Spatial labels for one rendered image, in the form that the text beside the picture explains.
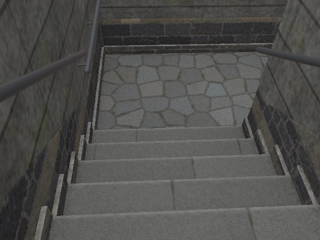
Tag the stairs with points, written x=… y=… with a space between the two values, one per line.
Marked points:
x=181 y=183

